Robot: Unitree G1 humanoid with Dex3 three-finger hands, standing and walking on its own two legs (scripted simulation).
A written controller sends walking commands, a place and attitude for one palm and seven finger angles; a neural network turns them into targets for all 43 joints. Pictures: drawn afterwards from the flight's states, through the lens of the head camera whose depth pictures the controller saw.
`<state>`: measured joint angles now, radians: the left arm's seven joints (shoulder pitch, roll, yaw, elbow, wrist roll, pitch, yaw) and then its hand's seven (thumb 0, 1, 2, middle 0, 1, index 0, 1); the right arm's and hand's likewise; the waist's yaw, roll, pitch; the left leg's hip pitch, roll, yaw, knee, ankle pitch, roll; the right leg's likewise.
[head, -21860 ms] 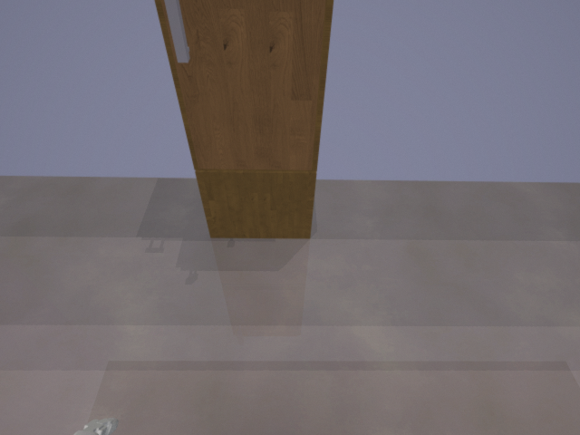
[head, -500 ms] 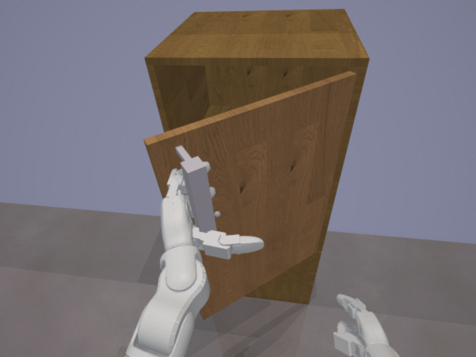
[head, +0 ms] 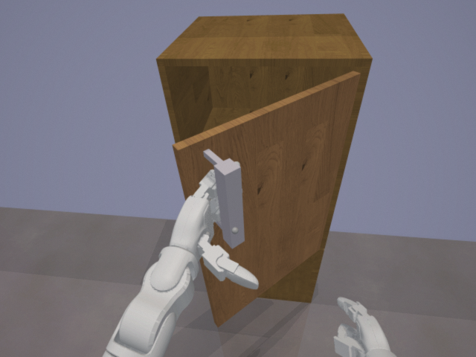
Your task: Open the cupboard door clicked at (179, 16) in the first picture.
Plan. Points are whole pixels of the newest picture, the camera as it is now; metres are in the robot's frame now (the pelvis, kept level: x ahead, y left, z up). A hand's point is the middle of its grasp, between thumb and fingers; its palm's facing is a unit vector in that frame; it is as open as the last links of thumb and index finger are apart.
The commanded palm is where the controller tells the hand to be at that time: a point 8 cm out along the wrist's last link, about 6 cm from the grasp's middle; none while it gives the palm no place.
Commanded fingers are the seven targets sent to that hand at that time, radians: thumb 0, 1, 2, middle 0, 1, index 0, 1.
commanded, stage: slide the hand sideways off the handle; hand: left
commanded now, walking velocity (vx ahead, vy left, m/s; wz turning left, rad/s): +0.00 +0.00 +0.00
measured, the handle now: (222, 199) +0.32 +0.05 +0.15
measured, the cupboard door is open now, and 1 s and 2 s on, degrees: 44 41 41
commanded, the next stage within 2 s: draw the hand back to the body in 0.94 s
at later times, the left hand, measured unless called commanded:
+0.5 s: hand (196, 245) +0.23 +0.08 +0.15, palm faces -0.09 -1.00 -0.02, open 16.2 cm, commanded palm +0.20 +0.14 +0.15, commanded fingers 0.00 -0.50 0.30 -0.15 -0.30 -0.15 -0.30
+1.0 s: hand (156, 273) +0.19 +0.13 +0.14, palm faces -0.03 -1.00 -0.07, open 16.3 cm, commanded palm +0.17 +0.18 +0.15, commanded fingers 0.00 -0.50 0.30 -0.15 -0.30 -0.15 -0.30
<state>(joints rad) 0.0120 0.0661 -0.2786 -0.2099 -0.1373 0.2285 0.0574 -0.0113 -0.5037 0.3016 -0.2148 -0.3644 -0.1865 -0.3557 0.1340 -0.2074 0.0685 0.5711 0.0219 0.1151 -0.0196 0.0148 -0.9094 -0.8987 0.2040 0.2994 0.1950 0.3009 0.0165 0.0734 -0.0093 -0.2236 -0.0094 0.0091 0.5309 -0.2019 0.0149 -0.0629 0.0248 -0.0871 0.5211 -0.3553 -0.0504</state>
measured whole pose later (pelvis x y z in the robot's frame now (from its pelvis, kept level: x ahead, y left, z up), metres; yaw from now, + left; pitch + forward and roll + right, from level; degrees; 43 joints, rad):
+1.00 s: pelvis +0.02 -0.02 +0.00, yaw +0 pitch -4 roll +0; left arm 0.55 0.22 0.08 -0.54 -0.25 0.10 -0.17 -0.01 -0.50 0.30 -0.16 -0.30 -0.15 -0.30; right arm 0.22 -0.24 0.05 0.52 0.04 -0.08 -0.05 0.02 -0.91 -0.90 0.21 0.30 0.20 0.30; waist 0.05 0.06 -0.05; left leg -0.26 0.02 0.00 0.56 -0.24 -0.01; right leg -0.08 0.06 -0.09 0.51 -0.38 -0.07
